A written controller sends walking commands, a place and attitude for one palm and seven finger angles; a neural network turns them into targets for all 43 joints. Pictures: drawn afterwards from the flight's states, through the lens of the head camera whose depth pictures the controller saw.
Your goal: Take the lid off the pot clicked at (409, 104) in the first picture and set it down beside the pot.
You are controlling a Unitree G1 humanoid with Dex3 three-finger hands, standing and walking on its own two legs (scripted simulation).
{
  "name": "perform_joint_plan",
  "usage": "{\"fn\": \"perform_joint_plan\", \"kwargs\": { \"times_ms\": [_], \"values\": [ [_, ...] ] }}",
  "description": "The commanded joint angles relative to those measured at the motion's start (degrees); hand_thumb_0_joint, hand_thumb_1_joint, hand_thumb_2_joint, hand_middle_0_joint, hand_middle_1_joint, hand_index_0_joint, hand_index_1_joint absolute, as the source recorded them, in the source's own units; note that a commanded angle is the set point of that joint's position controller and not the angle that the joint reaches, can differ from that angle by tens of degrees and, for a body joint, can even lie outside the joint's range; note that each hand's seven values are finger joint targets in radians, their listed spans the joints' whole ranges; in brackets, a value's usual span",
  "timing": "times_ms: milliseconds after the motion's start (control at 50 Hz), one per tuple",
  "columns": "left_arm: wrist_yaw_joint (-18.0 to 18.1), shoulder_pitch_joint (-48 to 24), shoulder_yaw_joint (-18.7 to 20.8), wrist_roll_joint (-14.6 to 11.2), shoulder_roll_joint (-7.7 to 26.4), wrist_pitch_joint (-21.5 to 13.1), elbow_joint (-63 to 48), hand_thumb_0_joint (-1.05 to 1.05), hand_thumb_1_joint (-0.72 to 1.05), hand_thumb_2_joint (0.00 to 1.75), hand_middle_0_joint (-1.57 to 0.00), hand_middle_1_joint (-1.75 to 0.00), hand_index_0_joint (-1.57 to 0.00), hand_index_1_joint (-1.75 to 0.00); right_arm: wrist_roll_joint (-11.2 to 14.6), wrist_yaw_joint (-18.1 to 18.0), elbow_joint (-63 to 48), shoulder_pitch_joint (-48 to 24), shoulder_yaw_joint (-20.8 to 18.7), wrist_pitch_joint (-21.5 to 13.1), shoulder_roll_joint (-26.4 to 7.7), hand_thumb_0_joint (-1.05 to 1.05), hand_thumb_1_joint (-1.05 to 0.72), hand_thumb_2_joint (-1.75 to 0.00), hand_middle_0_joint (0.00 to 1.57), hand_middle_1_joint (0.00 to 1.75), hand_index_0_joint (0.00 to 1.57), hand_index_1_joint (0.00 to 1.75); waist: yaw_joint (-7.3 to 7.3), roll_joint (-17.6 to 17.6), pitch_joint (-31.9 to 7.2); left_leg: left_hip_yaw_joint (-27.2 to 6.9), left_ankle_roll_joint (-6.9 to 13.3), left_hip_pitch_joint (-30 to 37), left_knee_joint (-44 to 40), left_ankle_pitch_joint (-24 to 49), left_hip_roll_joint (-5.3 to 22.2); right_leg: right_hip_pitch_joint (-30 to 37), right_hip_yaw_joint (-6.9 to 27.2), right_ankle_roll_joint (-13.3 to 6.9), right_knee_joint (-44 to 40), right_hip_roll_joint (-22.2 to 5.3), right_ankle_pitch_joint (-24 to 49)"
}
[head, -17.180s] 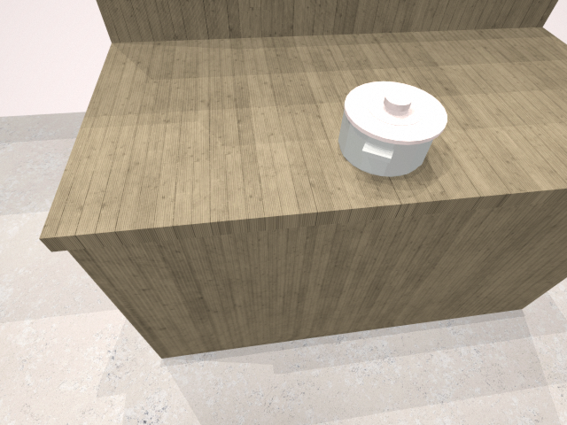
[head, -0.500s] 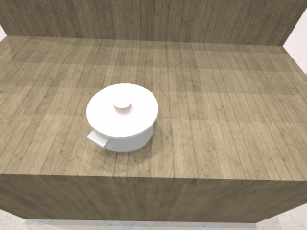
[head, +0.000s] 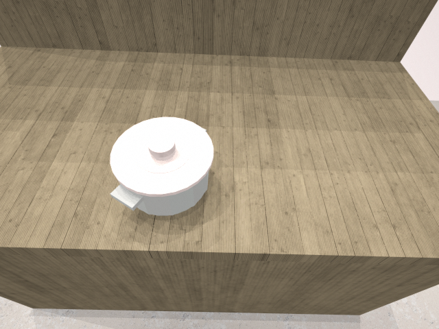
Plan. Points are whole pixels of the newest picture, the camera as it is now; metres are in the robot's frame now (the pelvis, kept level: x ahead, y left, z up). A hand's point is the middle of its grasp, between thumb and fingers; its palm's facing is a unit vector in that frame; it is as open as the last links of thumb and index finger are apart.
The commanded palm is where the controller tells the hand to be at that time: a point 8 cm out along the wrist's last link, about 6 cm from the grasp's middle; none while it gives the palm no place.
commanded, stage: look again from close up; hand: left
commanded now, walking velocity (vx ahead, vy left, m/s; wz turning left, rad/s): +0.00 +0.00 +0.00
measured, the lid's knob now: (161, 145) +0.40 +0.14 +0.11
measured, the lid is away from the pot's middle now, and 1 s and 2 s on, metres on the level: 0.00 0.00 0.00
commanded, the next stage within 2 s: shuffle to correct the standing spot in 0.38 s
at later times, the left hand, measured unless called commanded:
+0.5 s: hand out of the picture -0.02 +0.14 -0.18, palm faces +0.02 -0.99 -0.14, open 7.4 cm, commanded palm none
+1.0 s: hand out of the picture -0.03 +0.18 -0.19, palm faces -0.01 -0.98 -0.21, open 7.4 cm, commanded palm none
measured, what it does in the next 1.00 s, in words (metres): shifts its weight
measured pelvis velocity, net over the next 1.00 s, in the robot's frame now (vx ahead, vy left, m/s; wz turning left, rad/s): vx -0.06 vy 0.00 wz -0.01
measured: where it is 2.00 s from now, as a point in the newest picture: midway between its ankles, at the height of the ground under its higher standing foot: outside the picture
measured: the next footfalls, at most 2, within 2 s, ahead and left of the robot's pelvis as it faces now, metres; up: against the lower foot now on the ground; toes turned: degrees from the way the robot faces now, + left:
none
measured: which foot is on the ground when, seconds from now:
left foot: down 0.00-1.00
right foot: down 0.00-1.00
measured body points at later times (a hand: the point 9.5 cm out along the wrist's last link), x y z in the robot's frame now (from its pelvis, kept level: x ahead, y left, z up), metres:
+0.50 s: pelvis +0.00 -0.01 +0.00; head +0.03 +0.00 +0.45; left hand -0.02 +0.20 -0.17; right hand -0.02 -0.21 -0.16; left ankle -0.03 +0.10 -0.74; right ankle -0.05 -0.11 -0.74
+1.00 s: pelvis -0.06 +0.00 -0.01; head -0.03 +0.01 +0.43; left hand -0.02 +0.23 -0.17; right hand -0.03 -0.24 -0.16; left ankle -0.03 +0.10 -0.74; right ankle -0.05 -0.11 -0.74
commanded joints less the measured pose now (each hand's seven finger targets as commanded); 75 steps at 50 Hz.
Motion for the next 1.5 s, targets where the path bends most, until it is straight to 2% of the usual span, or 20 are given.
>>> {"fn": "perform_joint_plan", "kwargs": {
  "times_ms": [0,180,320,380,400,440,580,680,800,860,920,940,980,1020,1120,1180,1220,1280,1380,1480],
  "values": [
    [0.39,6.11,1.04,-0.04,5.19,-0.41,-0.97,0.00,0.90,0.90,-0.20,-0.30,-0.20,-0.30,0.23,-0.37,-0.95,4.48,-0.96,-0.50,-4.58,0.00,-0.90,-0.90,0.20,0.30,0.20,0.30,0.01,0.18,-0.05,-6.43,1.23,0.74,-2.88,13.81,6.78,-2.37,5.77,-1.96,-3.81,-6.79,16.67],
    [0.46,6.45,1.04,0.04,4.42,-0.49,-0.77,0.00,0.90,0.90,-0.20,-0.30,-0.20,-0.30,0.28,-0.45,-0.45,5.31,-0.93,-0.53,-3.54,0.00,-0.90,-0.90,0.20,0.30,0.20,0.30,-0.10,2.11,0.22,-6.08,1.06,0.45,-2.83,13.83,6.77,-3.07,6.01,-1.98,-3.77,-6.69,16.23],
    [0.46,6.76,1.04,0.00,4.16,-0.52,-0.77,0.00,0.90,0.90,-0.20,-0.30,-0.20,-0.30,0.30,-0.51,-0.45,5.38,-1.00,-0.43,-3.56,0.00,-0.90,-0.90,0.20,0.30,0.20,0.30,-0.10,-0.02,0.65,-6.17,0.98,-0.29,-2.48,12.94,6.80,-2.82,6.05,-1.96,-3.99,-6.67,17.14],
    [0.47,6.99,1.00,-0.03,4.12,-0.61,-0.84,0.00,0.90,0.90,-0.20,-0.30,-0.20,-0.30,0.30,-0.53,-0.33,5.62,-0.88,-0.50,-3.23,0.00,-0.90,-0.90,0.20,0.30,0.20,0.30,-0.11,1.89,-0.22,-6.15,0.99,0.19,-2.39,13.93,6.72,-2.58,6.08,-1.94,-3.90,-6.75,17.61],
    [0.42,6.89,1.07,-0.06,4.29,-0.57,-0.89,0.00,0.90,0.90,-0.20,-0.30,-0.20,-0.30,0.31,-0.56,-0.37,5.67,-1.00,-0.49,-3.21,0.00,-0.90,-0.90,0.20,0.30,0.20,0.30,-0.08,-0.10,0.04,-6.35,1.11,-0.11,-2.31,13.54,6.91,-2.33,5.72,-1.98,-3.99,-6.51,17.41],
    [0.46,7.08,1.00,-0.06,4.01,-0.58,-0.78,0.00,0.90,0.90,-0.20,-0.30,-0.20,-0.30,0.28,-0.57,-0.40,5.49,-0.96,-0.48,-3.37,0.00,-0.90,-0.90,0.20,0.30,0.20,0.30,-0.10,1.84,-0.20,-6.11,0.99,0.41,-2.25,13.90,6.89,-2.83,6.05,-1.96,-3.90,-6.68,17.23],
    [0.82,6.60,1.87,0.06,5.39,0.04,-2.82,0.00,0.90,0.90,-0.20,-0.30,-0.20,-0.30,0.74,-0.84,-2.27,4.38,-1.77,-0.47,-4.17,0.00,-0.90,-0.90,0.20,0.30,0.20,0.30,0.06,2.01,-2.17,-6.51,1.11,1.82,-1.34,24.70,8.00,-3.61,6.56,-1.78,-0.76,-7.29,24.01],
    [0.91,5.72,2.85,0.29,6.63,0.91,-5.13,0.00,0.90,0.90,-0.20,-0.30,-0.20,-0.30,0.56,-0.75,-4.79,3.25,-2.92,0.55,-5.35,0.00,-0.90,-0.90,0.20,0.30,0.20,0.30,-0.01,2.35,-4.25,-6.19,1.16,1.21,1.51,25.01,8.65,-5.21,6.69,-1.96,2.26,-7.15,23.62],
    [0.59,4.24,3.45,0.63,7.93,1.80,-7.69,0.00,0.90,0.90,-0.20,-0.30,-0.20,-0.30,0.31,-0.31,-8.02,0.93,-4.00,1.79,-6.42,0.00,-0.90,-0.90,0.20,0.30,0.20,0.30,0.17,0.14,-3.64,-6.76,1.60,-3.98,4.12,16.01,8.85,-7.28,7.04,-2.60,3.56,-6.79,20.31],
    [0.36,2.69,3.85,0.92,9.37,2.27,-9.64,0.00,0.90,0.90,-0.20,-0.30,-0.20,-0.30,0.16,0.02,-9.73,0.64,-4.63,2.66,-6.76,0.00,-0.90,-0.90,0.20,0.30,0.20,0.30,-0.49,-0.17,-3.13,-5.43,0.70,-5.97,8.10,6.38,6.88,-11.31,9.94,-4.29,2.31,-8.57,16.71],
    [0.27,0.48,3.47,1.12,10.12,2.31,-10.80,0.00,0.90,0.90,-0.20,-0.30,-0.20,-0.30,-0.06,0.49,-10.09,2.59,-4.48,2.85,-5.22,0.00,-0.90,-0.90,0.20,0.30,0.20,0.30,-1.47,-4.05,-2.50,-3.74,-0.24,-5.47,10.13,-7.32,3.87,-16.60,13.04,-5.97,-4.48,-10.19,-2.88],
    [0.19,-0.61,3.30,1.12,10.13,2.42,-11.02,0.00,0.90,0.90,-0.20,-0.30,-0.20,-0.30,-0.21,0.76,-9.71,3.11,-4.28,2.86,-4.95,0.00,-0.90,-0.90,0.20,0.30,0.20,0.30,-1.74,-3.54,-0.81,-4.21,-0.20,-3.98,9.60,-8.46,3.97,-20.72,12.77,-5.87,-6.70,-9.66,-13.16],
    [-0.02,-0.98,2.97,1.18,9.34,2.38,-10.78,0.00,0.90,0.90,-0.20,-0.30,-0.20,-0.30,-0.88,1.12,-9.07,4.47,-3.71,2.58,-4.82,0.00,-0.90,-0.90,0.20,0.30,0.20,0.30,-1.79,0.16,2.25,-6.43,0.63,-5.63,3.51,-13.54,5.61,-23.23,9.97,-3.40,-7.34,-6.37,-23.16],
    [-0.12,1.44,2.64,1.16,8.19,2.17,-9.81,0.00,0.90,0.90,-0.20,-0.30,-0.20,-0.30,-1.23,1.10,-9.01,4.08,-3.49,2.17,-5.75,0.00,-0.90,-0.90,0.20,0.30,0.20,0.30,-0.30,2.71,4.39,-9.13,1.21,-11.57,-2.80,-20.70,6.88,-18.63,7.48,-1.86,-5.41,-3.37,-21.73],
    [-0.72,6.88,1.92,1.19,4.07,2.30,-6.48,0.00,0.90,0.90,-0.20,-0.30,-0.20,-0.30,-0.77,0.73,-8.44,1.84,-3.99,1.74,-7.80,0.00,-0.90,-0.90,0.20,0.30,0.20,0.30,2.27,10.32,-0.52,-13.20,3.22,-20.92,-12.95,-27.37,11.23,-2.99,-1.64,-0.25,10.70,0.14,-5.04],
    [-0.41,9.23,1.24,1.37,2.55,1.90,-5.02,0.00,0.90,0.90,-0.20,-0.30,-0.20,-0.30,-0.49,0.63,-8.23,0.52,-3.93,1.31,-7.22,0.00,-0.90,-0.90,0.20,0.30,0.20,0.30,2.91,6.65,0.60,-12.64,4.21,-19.36,-11.09,-23.33,11.07,-3.59,-1.05,-0.12,8.55,-1.31,-2.50],
    [-0.10,8.95,0.78,1.22,2.84,1.07,-4.40,0.00,0.90,0.90,-0.20,-0.30,-0.20,-0.30,-0.21,0.54,-7.20,3.15,-3.49,0.94,-5.22,0.00,-0.90,-0.90,0.20,0.30,0.20,0.30,1.37,3.15,3.15,-10.59,3.05,-13.88,-6.14,-16.09,8.29,-7.12,2.07,-0.81,-1.34,-3.31,-0.09],
    [0.04,6.85,0.95,0.88,4.32,0.33,-3.81,0.00,0.90,0.90,-0.20,-0.30,-0.20,-0.30,-0.09,0.52,-5.62,6.26,-3.06,1.12,-3.04,0.00,-0.90,-0.90,0.20,0.30,0.20,0.30,-0.79,-1.86,3.26,-7.11,1.13,-7.64,-1.27,-9.46,5.86,-12.93,6.31,-2.22,-5.30,-5.46,-5.92],
    [0.22,8.91,0.57,0.34,2.64,-0.38,-1.88,0.00,0.90,0.90,-0.20,-0.30,-0.20,-0.30,0.27,-0.06,-3.29,7.96,-2.15,-0.38,-2.33,0.00,-0.90,-0.90,0.20,0.30,0.20,0.30,-0.72,1.84,-1.64,-6.75,1.71,-2.27,-0.77,6.65,7.07,-7.65,4.58,-2.11,-2.27,-5.40,9.38],
    [0.48,10.14,0.49,0.15,1.64,-0.61,-0.28,0.00,0.90,0.90,-0.20,-0.30,-0.20,-0.30,0.48,-0.63,-1.56,7.90,-1.79,-0.89,-1.84,0.00,-0.90,-0.90,0.20,0.30,0.20,0.30,-0.39,1.91,-2.03,-6.47,2.01,-0.40,-0.45,14.85,7.62,-5.31,4.53,-1.89,-2.40,-5.77,14.01]
  ]
}}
